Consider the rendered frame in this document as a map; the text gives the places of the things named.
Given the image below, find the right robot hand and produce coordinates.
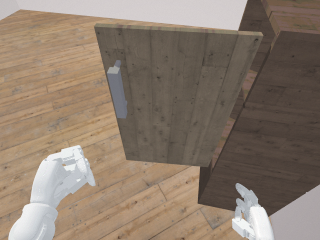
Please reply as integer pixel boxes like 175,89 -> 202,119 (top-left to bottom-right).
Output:
232,183 -> 274,240

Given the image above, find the handle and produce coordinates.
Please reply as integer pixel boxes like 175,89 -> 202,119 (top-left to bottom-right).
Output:
107,60 -> 128,119

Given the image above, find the left robot forearm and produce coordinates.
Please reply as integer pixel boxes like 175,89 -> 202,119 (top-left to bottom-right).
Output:
8,203 -> 58,240

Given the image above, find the cupboard door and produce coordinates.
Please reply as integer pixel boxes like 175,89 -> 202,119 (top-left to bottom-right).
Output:
94,23 -> 263,167

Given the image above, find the left robot hand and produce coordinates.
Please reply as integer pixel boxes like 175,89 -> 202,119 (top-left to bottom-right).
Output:
30,145 -> 96,209

